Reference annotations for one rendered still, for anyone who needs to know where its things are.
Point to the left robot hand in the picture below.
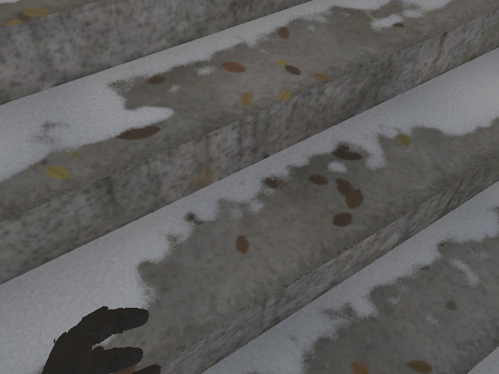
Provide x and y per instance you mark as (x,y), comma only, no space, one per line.
(73,354)

